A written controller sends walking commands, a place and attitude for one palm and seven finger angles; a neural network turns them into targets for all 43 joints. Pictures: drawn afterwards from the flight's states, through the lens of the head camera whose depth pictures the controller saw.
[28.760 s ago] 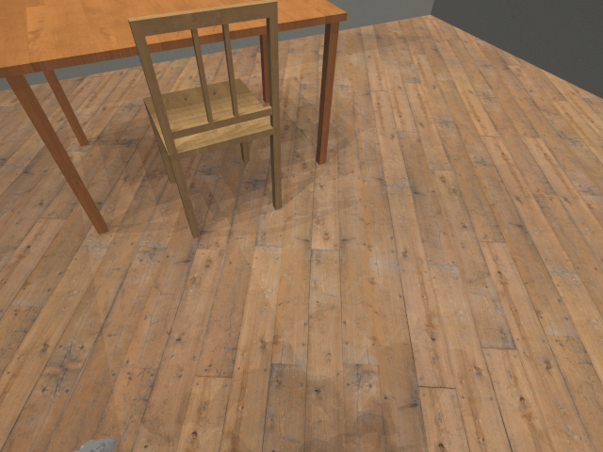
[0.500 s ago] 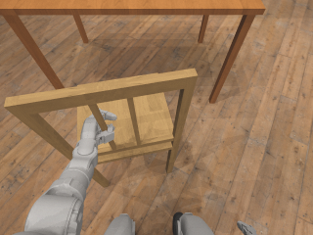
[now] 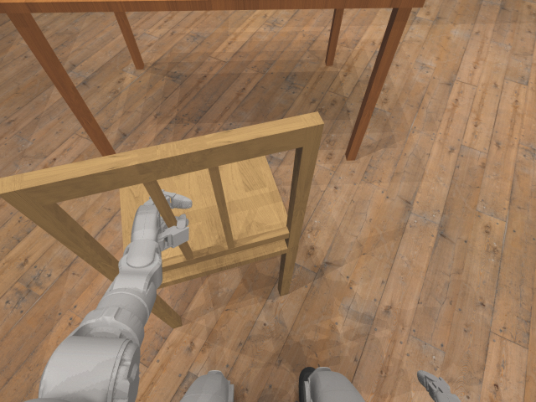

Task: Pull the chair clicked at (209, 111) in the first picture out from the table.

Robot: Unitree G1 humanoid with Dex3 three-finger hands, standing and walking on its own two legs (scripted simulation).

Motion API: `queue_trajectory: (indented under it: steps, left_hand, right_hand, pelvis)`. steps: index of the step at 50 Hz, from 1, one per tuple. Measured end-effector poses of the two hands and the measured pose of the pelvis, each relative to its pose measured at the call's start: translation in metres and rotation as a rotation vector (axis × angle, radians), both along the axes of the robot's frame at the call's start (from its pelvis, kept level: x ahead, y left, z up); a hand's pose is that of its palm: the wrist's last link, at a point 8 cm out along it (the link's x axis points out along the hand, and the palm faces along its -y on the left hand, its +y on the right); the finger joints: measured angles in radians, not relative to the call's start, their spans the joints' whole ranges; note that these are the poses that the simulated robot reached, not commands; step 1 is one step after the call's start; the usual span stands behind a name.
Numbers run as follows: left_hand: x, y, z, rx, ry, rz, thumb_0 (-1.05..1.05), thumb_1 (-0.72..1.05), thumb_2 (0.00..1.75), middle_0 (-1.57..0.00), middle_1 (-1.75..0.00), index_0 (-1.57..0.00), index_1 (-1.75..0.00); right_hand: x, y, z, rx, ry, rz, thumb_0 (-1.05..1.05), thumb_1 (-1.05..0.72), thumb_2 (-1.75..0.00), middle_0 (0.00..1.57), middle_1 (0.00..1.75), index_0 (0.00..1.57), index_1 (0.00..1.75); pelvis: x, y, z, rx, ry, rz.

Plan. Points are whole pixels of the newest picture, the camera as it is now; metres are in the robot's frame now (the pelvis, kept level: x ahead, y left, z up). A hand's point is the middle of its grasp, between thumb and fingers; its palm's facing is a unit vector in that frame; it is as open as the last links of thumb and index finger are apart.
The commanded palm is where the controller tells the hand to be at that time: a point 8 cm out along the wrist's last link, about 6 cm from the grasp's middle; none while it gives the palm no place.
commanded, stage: step backward, pulling the chair out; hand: left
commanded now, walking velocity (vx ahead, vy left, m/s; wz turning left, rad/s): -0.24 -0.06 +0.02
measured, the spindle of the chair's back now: (172, 224) +0.41 +0.17 -0.07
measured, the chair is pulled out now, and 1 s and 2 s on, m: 0.48 0.62 0.62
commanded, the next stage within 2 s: stop walking, hand still on the chair in 0.08 s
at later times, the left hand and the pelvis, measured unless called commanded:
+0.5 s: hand (171, 306) +0.26 +0.15 -0.05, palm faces +0.08 -0.98 -0.20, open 4.9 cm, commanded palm +0.23 +0.20 -0.03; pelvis -0.06 +0.00 +0.00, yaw -2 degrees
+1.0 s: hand (168, 313) +0.24 +0.15 -0.05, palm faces +0.03 -0.98 -0.19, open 4.9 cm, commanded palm +0.22 +0.20 -0.03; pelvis -0.02 +0.01 +0.01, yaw -4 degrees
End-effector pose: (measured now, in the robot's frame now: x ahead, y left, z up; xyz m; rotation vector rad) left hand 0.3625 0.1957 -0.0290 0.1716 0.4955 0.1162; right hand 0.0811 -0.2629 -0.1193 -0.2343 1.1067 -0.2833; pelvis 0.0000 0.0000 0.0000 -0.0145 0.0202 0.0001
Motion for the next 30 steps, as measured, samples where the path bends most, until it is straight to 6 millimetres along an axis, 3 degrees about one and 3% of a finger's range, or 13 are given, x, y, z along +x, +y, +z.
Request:
queue_trajectory:
  steps: [7, 16, 23, 30]
  left_hand:
    - [-0.036, 0.004, 0.001, -0.018, 0.01, -0.032, 0.02, 0.76, 0.8, -0.26, -1.22, -0.5, -1.45]
    - [-0.089, 0.005, 0.001, 0.005, -0.014, -0.007, 0.01, 0.75, 0.81, -0.3, -1.23, -0.5, -1.45]
    - [-0.123, 0.003, 0.002, 0.006, -0.002, 0.017, 0.01, 0.75, 0.82, -0.3, -1.22, -0.5, -1.45]
    - [-0.136, 0.006, 0.002, 0.004, -0.009, -0.031, 0.01, 0.74, 0.82, -0.3, -1.24, -0.5, -1.45]
  right_hand:
    - [-0.036, 0.002, 0.011, -0.048, -0.003, 0.0, 0.01, -0.91, -0.89, 0.21, 0.3, 0.2, 0.3]
    - [-0.069, 0.014, 0.004, 0.051, -0.027, 0.01, 0.01, -0.91, -0.89, 0.21, 0.3, 0.2, 0.3]
    - [-0.076, 0.003, 0.008, 0.02, -0.064, -0.008, 0.01, -0.91, -0.89, 0.21, 0.3, 0.2, 0.3]
    - [-0.065, 0.002, 0.018, -0.025, -0.118, -0.031, 0.01, -0.91, -0.89, 0.21, 0.3, 0.2, 0.3]
  pelvis:
    - [-0.03, 0.013, 0.001, 0.004, -0.014, -0.013]
    - [-0.06, -0.007, 0.0, -0.026, -0.042, -0.031]
    - [-0.063, -0.006, 0.002, 0.012, -0.066, -0.034]
    - [-0.055, 0.008, 0.004, 0.004, -0.091, -0.045]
